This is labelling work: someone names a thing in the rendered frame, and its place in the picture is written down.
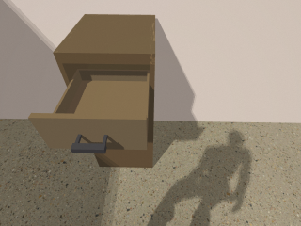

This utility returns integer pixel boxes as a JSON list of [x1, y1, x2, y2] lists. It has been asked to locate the drawer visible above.
[[28, 69, 150, 150]]

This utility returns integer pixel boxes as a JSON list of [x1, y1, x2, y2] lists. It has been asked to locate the handle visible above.
[[71, 134, 108, 154]]

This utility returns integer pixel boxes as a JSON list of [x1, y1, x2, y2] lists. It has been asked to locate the cabinet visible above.
[[53, 14, 155, 168]]

